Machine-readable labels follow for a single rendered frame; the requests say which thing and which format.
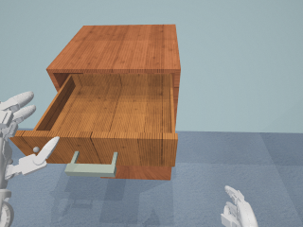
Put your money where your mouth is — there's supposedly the robot left forearm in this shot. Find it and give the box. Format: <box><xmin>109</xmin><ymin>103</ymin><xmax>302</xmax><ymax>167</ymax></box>
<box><xmin>0</xmin><ymin>189</ymin><xmax>14</xmax><ymax>227</ymax></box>

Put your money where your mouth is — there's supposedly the handle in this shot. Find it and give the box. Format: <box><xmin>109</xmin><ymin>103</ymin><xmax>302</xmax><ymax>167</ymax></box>
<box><xmin>64</xmin><ymin>150</ymin><xmax>118</xmax><ymax>178</ymax></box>

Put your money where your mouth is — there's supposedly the robot right hand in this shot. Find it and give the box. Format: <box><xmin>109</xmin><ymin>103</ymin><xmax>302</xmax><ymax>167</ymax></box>
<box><xmin>221</xmin><ymin>185</ymin><xmax>258</xmax><ymax>227</ymax></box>

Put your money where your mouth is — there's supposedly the drawer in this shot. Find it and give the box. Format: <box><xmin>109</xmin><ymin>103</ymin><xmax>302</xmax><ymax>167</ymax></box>
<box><xmin>9</xmin><ymin>74</ymin><xmax>178</xmax><ymax>167</ymax></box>

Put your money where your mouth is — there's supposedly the robot left hand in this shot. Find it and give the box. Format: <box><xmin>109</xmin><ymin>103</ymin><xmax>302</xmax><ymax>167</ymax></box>
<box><xmin>0</xmin><ymin>91</ymin><xmax>60</xmax><ymax>189</ymax></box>

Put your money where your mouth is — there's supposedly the cabinet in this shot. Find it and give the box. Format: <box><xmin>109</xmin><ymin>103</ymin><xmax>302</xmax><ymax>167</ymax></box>
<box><xmin>46</xmin><ymin>24</ymin><xmax>181</xmax><ymax>181</ymax></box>

